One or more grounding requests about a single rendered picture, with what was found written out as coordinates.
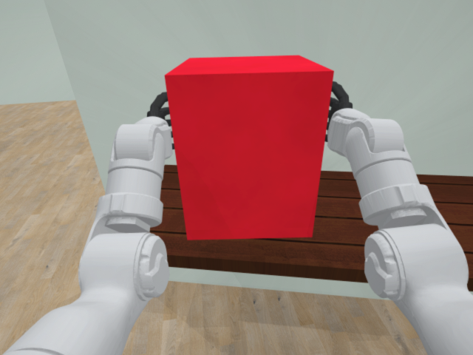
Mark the right robot hand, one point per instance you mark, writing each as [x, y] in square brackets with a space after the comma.
[341, 103]

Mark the table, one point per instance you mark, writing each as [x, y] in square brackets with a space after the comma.
[336, 249]

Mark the left robot hand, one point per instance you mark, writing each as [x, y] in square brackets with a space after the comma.
[157, 111]

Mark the robot left forearm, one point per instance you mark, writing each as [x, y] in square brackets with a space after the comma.
[132, 203]

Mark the robot right forearm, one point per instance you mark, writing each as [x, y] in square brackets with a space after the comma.
[391, 195]

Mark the right robot upper arm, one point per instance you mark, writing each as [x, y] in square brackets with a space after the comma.
[422, 270]

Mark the carton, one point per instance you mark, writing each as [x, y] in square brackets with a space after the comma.
[249, 137]

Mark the left robot upper arm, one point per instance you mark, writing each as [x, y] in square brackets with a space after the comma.
[119, 274]

